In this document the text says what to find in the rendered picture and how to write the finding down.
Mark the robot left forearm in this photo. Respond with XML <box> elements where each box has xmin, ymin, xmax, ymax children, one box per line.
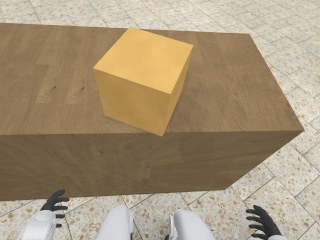
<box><xmin>15</xmin><ymin>210</ymin><xmax>57</xmax><ymax>240</ymax></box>

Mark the robot left thigh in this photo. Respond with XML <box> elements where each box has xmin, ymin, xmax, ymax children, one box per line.
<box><xmin>95</xmin><ymin>207</ymin><xmax>133</xmax><ymax>240</ymax></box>

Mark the robot left hand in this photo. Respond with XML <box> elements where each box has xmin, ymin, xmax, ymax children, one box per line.
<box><xmin>40</xmin><ymin>189</ymin><xmax>70</xmax><ymax>228</ymax></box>

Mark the carton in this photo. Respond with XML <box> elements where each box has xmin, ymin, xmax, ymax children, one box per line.
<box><xmin>93</xmin><ymin>26</ymin><xmax>194</xmax><ymax>137</ymax></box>

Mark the robot right thigh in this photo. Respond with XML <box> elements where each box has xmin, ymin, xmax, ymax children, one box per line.
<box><xmin>168</xmin><ymin>210</ymin><xmax>215</xmax><ymax>240</ymax></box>

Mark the robot right hand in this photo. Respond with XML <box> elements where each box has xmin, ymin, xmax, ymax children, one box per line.
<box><xmin>246</xmin><ymin>205</ymin><xmax>282</xmax><ymax>240</ymax></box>

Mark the pedestal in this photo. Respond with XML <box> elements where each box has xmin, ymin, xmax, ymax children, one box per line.
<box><xmin>0</xmin><ymin>22</ymin><xmax>305</xmax><ymax>202</ymax></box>

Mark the robot thigh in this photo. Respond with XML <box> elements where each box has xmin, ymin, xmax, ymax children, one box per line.
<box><xmin>95</xmin><ymin>207</ymin><xmax>133</xmax><ymax>240</ymax></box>
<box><xmin>168</xmin><ymin>210</ymin><xmax>215</xmax><ymax>240</ymax></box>

